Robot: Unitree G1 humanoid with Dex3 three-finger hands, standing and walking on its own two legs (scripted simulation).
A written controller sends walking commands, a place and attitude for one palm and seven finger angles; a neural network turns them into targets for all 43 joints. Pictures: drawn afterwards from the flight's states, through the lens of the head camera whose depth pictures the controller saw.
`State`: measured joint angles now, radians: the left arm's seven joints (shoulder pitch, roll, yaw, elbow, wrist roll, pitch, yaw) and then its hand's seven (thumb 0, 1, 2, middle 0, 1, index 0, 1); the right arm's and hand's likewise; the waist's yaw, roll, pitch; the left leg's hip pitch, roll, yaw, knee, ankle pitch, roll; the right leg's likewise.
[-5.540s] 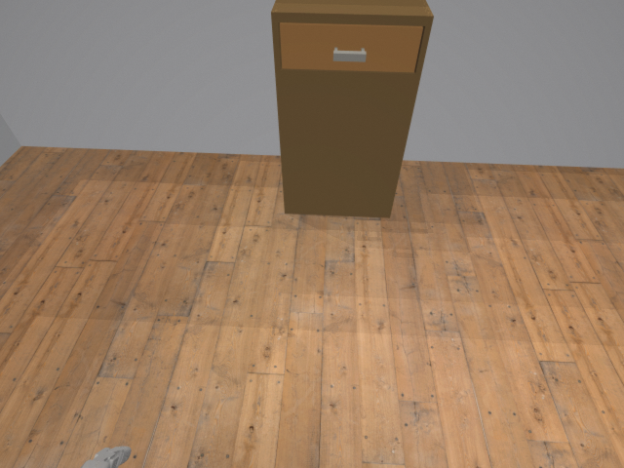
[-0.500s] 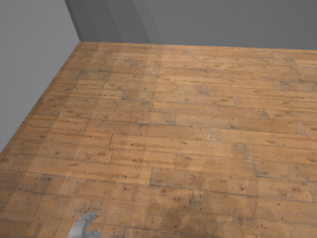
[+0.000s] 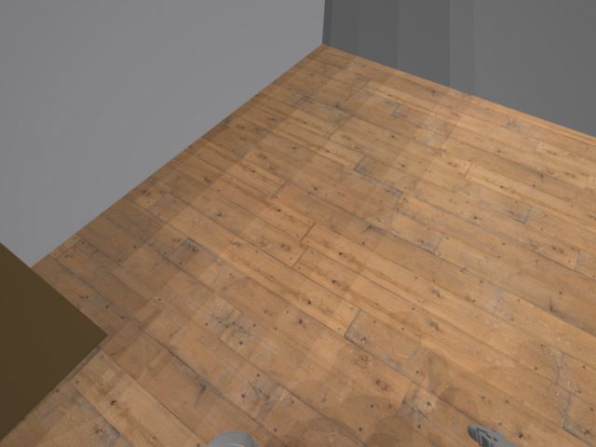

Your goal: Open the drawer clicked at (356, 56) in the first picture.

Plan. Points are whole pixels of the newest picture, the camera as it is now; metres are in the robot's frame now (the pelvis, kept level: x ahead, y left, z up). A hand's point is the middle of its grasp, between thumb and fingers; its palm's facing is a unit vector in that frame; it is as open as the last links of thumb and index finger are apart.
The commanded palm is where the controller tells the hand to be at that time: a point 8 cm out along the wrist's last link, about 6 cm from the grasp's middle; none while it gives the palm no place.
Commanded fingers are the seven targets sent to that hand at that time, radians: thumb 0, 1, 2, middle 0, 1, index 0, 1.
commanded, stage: turn to face it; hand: left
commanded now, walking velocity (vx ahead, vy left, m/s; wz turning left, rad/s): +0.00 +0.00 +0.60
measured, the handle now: out of the picture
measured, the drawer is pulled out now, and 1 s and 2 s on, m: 0.00 0.00 0.00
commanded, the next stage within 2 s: take the last steps up to it in 1.58 s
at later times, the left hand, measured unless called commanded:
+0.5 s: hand out of the picture +0.07 +0.23 -0.14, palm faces +0.29 -0.92 -0.27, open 7.4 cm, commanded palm none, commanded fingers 0.00 0.90 0.90 -0.20 -0.30 -0.20 -0.30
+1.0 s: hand out of the picture -0.12 +0.23 -0.19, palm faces +0.60 -0.75 -0.26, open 7.4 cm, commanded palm none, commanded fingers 0.00 0.90 0.90 -0.20 -0.30 -0.20 -0.30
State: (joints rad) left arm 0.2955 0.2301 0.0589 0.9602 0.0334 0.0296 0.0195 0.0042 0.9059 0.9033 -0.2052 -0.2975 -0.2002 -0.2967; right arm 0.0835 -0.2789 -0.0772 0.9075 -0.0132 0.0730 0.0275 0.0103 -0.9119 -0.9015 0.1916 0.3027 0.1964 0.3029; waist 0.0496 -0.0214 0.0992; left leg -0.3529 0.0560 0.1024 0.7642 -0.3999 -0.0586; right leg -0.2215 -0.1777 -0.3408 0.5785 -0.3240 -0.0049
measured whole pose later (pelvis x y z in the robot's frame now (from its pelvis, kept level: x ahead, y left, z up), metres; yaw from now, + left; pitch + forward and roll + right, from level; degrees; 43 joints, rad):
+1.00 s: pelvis -0.02 +0.02 -0.01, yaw +36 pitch +0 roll +1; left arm 0.23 0.28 0.07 0.92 0.02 0.07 0.02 0.00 0.91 0.90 -0.21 -0.30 -0.20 -0.30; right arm 0.14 -0.25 -0.07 0.90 -0.01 0.03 0.03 0.01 -0.91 -0.90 0.20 0.30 0.20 0.30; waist 0.02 -0.07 0.11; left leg -0.32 0.01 0.08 0.66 -0.34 0.03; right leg -0.35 -0.18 -0.14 0.94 -0.56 0.09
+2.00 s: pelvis -0.03 +0.04 +0.01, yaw +59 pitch -2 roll -1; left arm 0.37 0.23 0.05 1.09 0.03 0.04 -0.01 0.01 0.91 0.90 -0.20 -0.30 -0.20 -0.30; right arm 0.27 -0.15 -0.03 1.00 -0.02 -0.03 -0.02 0.01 -0.92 -0.90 0.20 0.30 0.20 0.30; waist 0.03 -0.05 0.01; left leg -0.09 0.00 0.08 0.43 -0.31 0.04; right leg -0.42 -0.09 -0.08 1.00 -0.37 0.03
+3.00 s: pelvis +0.14 +0.24 +0.00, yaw +58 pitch -1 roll +1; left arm 0.30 0.14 0.02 1.10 0.01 0.04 0.03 0.00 0.91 0.90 -0.20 -0.30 -0.20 -0.30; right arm 0.13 -0.11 -0.02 1.03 -0.01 -0.02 -0.05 0.00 -0.93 -0.90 0.20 0.30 0.20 0.30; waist 0.04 -0.05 0.07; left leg -0.27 0.03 0.14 0.48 -0.19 0.03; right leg -0.24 -0.05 -0.07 0.69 -0.44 0.02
